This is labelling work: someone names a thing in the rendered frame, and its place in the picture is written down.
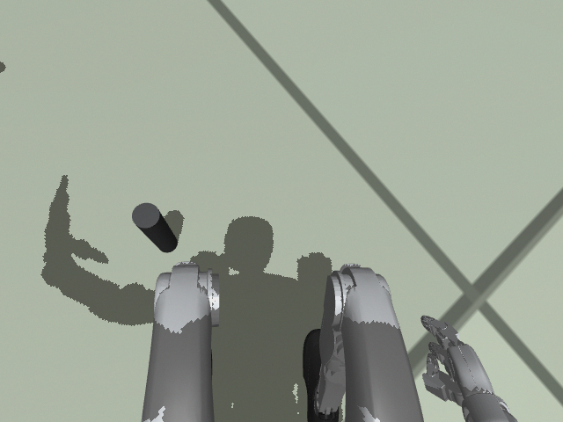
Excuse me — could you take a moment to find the right robot arm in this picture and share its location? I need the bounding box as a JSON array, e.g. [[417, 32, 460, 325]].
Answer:
[[462, 393, 518, 422]]

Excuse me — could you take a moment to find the right robot foot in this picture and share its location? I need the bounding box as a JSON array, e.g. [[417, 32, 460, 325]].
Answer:
[[303, 329, 339, 422]]

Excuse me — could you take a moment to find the right robot hand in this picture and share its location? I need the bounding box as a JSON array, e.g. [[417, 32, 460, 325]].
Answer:
[[420, 316, 494, 407]]

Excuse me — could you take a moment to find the can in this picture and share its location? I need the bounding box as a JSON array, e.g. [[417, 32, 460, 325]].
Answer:
[[132, 203, 178, 252]]

